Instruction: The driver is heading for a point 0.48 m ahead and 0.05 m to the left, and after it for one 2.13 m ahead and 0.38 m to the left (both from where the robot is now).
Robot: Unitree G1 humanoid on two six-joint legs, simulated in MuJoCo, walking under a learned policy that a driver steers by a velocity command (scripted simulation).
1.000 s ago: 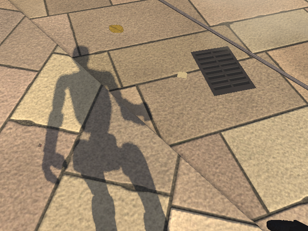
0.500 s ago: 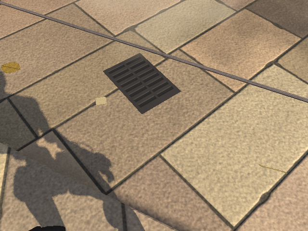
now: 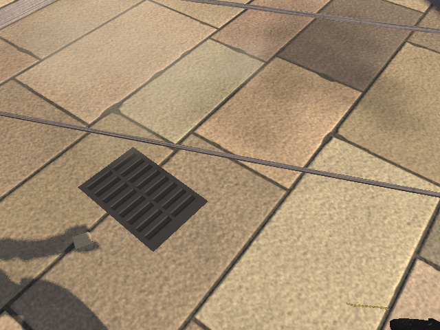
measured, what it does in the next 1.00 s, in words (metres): steps on the spot: right foot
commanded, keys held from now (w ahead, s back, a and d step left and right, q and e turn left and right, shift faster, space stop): no key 1.00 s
